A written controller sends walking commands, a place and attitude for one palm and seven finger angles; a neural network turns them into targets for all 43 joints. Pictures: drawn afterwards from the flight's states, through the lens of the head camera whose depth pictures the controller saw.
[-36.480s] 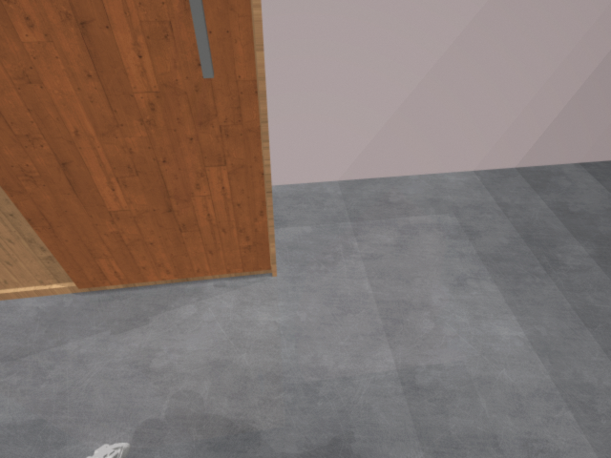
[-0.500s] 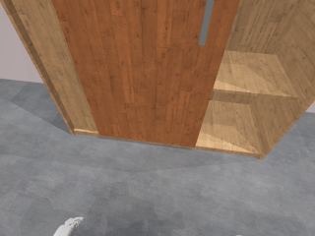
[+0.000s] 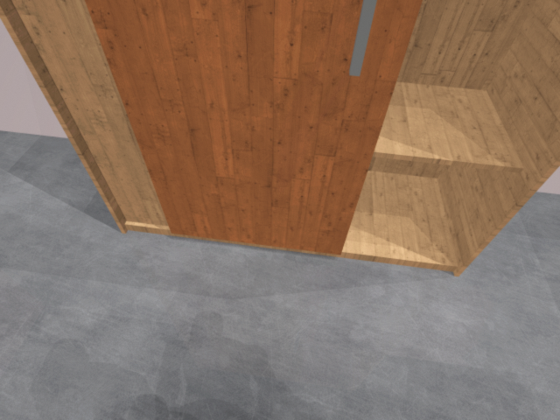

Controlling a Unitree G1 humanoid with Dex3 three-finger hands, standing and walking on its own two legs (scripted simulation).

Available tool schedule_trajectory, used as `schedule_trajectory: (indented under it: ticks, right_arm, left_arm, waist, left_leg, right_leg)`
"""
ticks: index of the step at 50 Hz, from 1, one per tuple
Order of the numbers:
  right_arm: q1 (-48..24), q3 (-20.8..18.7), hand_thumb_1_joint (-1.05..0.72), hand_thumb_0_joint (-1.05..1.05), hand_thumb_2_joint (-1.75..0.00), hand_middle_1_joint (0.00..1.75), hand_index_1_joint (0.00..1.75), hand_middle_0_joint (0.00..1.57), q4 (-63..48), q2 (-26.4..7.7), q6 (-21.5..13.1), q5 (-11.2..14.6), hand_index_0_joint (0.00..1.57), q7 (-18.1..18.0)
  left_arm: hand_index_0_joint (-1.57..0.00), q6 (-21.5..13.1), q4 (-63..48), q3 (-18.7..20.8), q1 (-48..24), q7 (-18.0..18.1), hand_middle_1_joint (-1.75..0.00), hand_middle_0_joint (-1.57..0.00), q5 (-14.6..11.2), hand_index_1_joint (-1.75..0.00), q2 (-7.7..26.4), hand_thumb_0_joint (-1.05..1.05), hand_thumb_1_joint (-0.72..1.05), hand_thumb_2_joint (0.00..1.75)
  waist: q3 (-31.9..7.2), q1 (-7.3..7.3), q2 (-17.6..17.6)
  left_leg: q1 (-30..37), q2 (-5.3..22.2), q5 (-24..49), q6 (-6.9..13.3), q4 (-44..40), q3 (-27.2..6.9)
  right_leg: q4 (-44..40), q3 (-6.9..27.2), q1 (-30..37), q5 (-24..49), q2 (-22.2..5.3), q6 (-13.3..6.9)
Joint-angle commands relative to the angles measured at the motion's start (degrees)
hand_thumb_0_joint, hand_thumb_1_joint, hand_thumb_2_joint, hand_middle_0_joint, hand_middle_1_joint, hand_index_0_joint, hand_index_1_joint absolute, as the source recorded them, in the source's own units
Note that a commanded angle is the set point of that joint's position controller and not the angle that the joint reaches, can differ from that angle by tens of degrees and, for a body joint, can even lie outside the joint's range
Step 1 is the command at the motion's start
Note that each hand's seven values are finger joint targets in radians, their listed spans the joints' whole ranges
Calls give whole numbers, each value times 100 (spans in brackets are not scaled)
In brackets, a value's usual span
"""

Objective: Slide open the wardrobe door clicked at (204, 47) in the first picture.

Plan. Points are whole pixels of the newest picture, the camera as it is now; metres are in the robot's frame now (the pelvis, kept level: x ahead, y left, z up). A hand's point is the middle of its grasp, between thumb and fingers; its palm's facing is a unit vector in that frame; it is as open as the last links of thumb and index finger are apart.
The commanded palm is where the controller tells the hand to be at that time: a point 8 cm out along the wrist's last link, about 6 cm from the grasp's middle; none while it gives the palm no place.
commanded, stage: let the arm hang, fingers relaxed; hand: right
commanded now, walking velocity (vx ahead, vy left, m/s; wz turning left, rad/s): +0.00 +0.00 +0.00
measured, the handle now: (367, 7) +0.81 -0.11 +0.22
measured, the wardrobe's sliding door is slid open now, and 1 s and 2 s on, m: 0.48 0.48 0.48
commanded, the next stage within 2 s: look to check the result in 0.34 s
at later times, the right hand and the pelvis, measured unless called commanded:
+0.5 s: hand out of the picture +0.05 -0.18 -0.17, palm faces -0.04 +0.98 -0.22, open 7.4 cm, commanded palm none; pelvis +0.02 +0.00 +0.00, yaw +1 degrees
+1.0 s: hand out of the picture +0.05 -0.17 -0.17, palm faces -0.03 +0.98 -0.20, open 7.4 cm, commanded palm none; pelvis +0.03 +0.01 +0.00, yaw +0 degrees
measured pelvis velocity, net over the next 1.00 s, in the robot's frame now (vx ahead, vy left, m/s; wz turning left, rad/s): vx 0.03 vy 0.01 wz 0.01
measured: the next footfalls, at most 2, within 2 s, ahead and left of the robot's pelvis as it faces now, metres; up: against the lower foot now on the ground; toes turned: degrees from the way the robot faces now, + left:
none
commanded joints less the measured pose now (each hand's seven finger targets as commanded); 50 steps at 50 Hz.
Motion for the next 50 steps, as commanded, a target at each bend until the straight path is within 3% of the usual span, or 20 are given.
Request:
schedule_trajectory:
  ticks: [1, 5, 14, 16, 23, 31, 42, 47, 50]
  right_arm:
    - [159, -128, -90, 0, -90, 30, 30, 20, -137, -615, -108, -21, 20, -25]
    - [15, -137, -90, 0, -90, 30, 30, 20, -121, -568, -98, -20, 20, -28]
    - [-65, -156, -90, 0, -90, 30, 30, 20, -91, -516, -130, -17, 20, -34]
    - [-7, -160, -90, 0, -90, 30, 30, 20, -93, -533, -151, -21, 20, -35]
    - [-41, -151, -90, 0, -90, 30, 30, 20, -20, -492, -138, -9, 20, -37]
    - [90, -146, -90, 0, -90, 30, 30, 20, 26, -507, -166, -6, 20, -49]
    - [97, -131, -90, 0, -90, 30, 30, 20, 87, -474, -153, -1, 20, -49]
    - [138, -140, -90, 0, -90, 30, 30, 20, 90, -469, -171, 2, 20, -48]
    - [100, -138, -90, 0, -90, 30, 30, 20, 91, -455, -163, 2, 20, -49]
  left_arm:
    - [-20, -118, -112, 160, 188, 35, -30, -20, -13, -30, 750, 0, 90, 90]
    - [-20, -126, -23, 136, 85, 39, -30, -20, 4, -30, 687, 0, 90, 90]
    - [-20, -159, 56, 115, -9, 53, -30, -20, 0, -30, 658, 0, 90, 90]
    - [-20, -168, 47, 128, 10, 55, -30, -20, -12, -30, 695, 0, 90, 90]
    - [-20, -164, 124, 110, 10, 78, -30, -20, -12, -30, 663, 0, 90, 90]
    - [-20, -165, 166, 122, 92, 89, -30, -20, -32, -30, 678, 0, 90, 90]
    - [-20, -154, 224, 102, 49, 96, -30, -20, -25, -30, 630, 0, 90, 90]
    - [-20, -187, 209, 103, 65, 104, -30, -20, -23, -30, 647, 0, 90, 90]
    - [-20, -177, 224, 103, 46, 108, -30, -20, -20, -30, 643, 0, 90, 90]
  waist:
    - [-154, -3, 270]
    - [-15, 2, 94]
    - [-118, 6, 2]
    - [-273, 1, 104]
    - [-125, 21, 33]
    - [-297, 20, 252]
    - [-15, 26, 159]
    - [-222, 16, 95]
    - [-21, 17, 144]
  left_leg:
    - [-51, 316, -69, 304, -460, -343]
    - [-40, 321, -29, 278, -475, -330]
    - [132, 342, 287, 263, -531, -352]
    - [211, 354, 483, 268, -538, -360]
    - [201, 353, 469, 263, -595, -340]
    - [325, 372, 747, 279, -617, -344]
    - [251, 361, 495, 277, -707, -350]
    - [379, 382, 760, 285, -667, -349]
    - [310, 370, 669, 276, -698, -331]
  right_leg:
    - [-709, 743, 142, 22, -669, 48]
    - [-821, 744, 146, 94, -678, 75]
    - [-807, 674, 369, 507, -674, 101]
    - [-710, 663, 488, 730, -677, 93]
    - [-774, 635, 554, 769, -696, 106]
    - [-672, 621, 715, 1003, -701, 94]
    - [-786, 613, 607, 733, -692, 117]
    - [-736, 610, 729, 1014, -699, 103]
    - [-790, 612, 654, 932, -699, 115]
